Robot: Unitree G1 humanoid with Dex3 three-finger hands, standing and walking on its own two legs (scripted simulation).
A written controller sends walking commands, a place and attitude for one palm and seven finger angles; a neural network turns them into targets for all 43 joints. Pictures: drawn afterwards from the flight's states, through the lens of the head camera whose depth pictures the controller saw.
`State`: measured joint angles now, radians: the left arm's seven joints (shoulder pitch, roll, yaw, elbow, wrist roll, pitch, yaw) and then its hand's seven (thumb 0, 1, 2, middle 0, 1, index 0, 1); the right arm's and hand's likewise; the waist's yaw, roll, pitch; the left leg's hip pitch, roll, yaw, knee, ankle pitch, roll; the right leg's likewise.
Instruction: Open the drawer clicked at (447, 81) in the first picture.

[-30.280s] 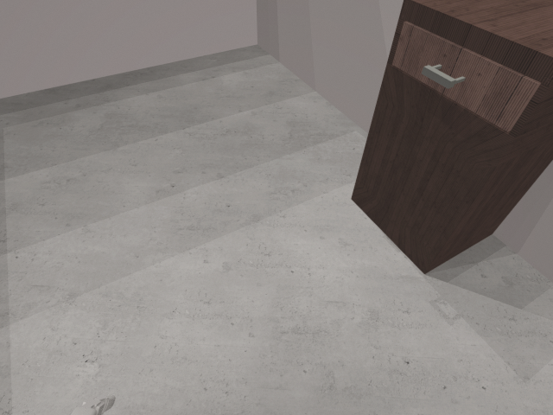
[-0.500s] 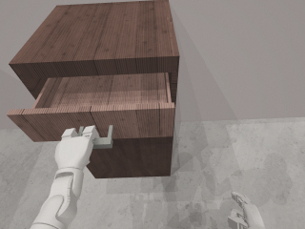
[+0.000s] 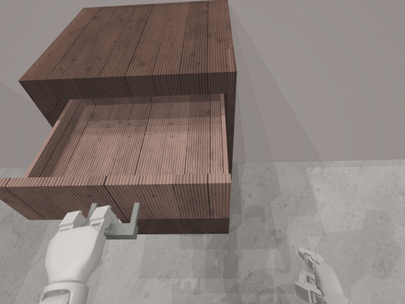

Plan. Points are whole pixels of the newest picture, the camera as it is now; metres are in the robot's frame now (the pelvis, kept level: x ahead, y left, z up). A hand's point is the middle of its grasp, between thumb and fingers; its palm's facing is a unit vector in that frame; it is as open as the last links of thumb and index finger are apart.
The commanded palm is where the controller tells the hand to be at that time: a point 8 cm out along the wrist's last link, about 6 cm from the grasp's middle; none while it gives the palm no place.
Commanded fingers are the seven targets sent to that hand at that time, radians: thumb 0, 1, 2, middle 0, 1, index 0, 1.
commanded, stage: pull the drawer open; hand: left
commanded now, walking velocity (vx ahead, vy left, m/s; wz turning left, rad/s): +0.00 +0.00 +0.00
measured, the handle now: (112, 220) +0.26 +0.21 +0.04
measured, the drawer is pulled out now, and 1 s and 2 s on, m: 0.25 0.30 0.30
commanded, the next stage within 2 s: open the thumb to release the handle in 0.64 s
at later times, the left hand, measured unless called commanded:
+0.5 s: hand (85, 287) +0.14 +0.22 +0.02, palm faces +0.00 -0.11 -0.99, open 5.7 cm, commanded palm +0.11 +0.22 +0.08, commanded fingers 0.00 0.90 0.90 -0.40 -1.35 -0.40 -1.35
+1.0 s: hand (71, 284) +0.15 +0.25 +0.03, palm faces +0.01 -0.09 -1.00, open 7.2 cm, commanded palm +0.12 +0.26 +0.08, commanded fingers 0.00 -0.08 0.48 -0.33 -1.25 -0.33 -1.25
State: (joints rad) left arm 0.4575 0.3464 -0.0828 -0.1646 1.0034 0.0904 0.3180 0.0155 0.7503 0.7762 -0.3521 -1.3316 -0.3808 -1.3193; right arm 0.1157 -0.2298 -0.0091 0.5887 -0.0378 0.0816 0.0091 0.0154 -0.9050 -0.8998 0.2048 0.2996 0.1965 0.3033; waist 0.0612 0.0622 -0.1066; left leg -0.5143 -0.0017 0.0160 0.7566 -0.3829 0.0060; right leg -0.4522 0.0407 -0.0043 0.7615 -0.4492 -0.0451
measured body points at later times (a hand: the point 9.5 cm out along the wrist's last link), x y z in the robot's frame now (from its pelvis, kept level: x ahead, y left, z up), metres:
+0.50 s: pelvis -0.01 -0.01 -0.01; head +0.01 -0.04 +0.43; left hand +0.14 +0.23 +0.07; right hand +0.20 -0.22 -0.11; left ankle +0.00 +0.12 -0.71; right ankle -0.04 -0.09 -0.71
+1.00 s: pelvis -0.02 +0.00 -0.01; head +0.01 -0.04 +0.44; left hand +0.14 +0.25 +0.08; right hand +0.20 -0.23 -0.11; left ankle +0.00 +0.12 -0.71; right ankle -0.04 -0.09 -0.71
